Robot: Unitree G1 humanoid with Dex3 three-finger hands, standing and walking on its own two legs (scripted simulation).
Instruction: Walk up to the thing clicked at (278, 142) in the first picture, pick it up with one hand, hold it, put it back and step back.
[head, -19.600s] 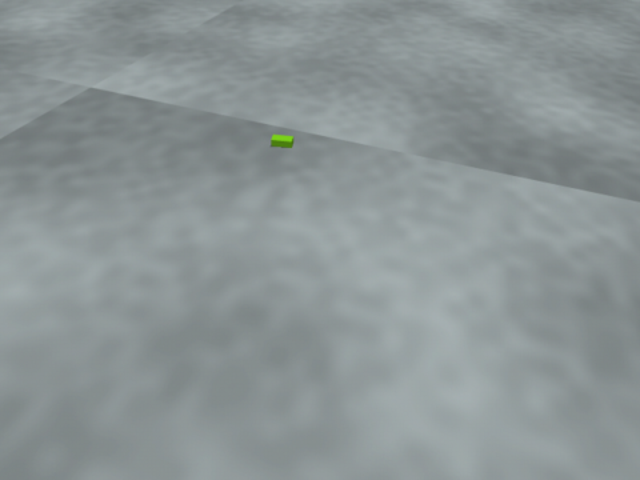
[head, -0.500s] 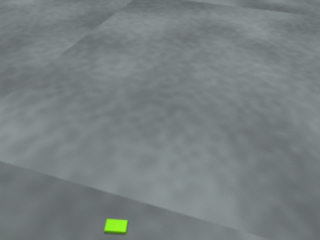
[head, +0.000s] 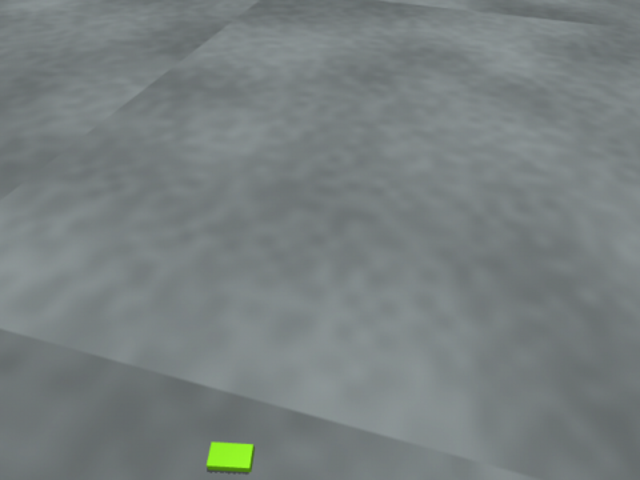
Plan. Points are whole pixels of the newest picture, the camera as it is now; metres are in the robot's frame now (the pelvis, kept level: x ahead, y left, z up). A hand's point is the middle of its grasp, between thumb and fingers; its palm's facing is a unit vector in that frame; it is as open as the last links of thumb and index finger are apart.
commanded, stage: stand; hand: left
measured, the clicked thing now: (231, 457) +0.39 +0.23 -0.76
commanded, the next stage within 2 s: walk up in 0.34 s
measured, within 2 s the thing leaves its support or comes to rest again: neither
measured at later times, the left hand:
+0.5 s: hand out of the picture +0.07 +0.27 -0.16, palm faces +0.01 -0.93 -0.37, open 7.4 cm
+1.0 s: hand out of the picture -0.03 +0.33 -0.18, palm faces -0.07 -0.93 -0.37, open 7.4 cm
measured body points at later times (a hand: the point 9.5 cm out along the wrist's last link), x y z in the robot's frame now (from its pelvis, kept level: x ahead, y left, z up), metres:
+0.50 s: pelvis -0.03 +0.00 -0.01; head +0.02 +0.00 +0.44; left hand +0.07 +0.31 -0.14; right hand +0.07 -0.31 -0.14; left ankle -0.03 +0.11 -0.74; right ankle +0.00 -0.11 -0.75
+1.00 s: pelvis -0.14 +0.06 -0.02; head -0.06 +0.08 +0.42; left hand -0.03 +0.37 -0.16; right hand -0.06 -0.25 -0.13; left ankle -0.12 +0.17 -0.75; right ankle -0.19 -0.08 -0.68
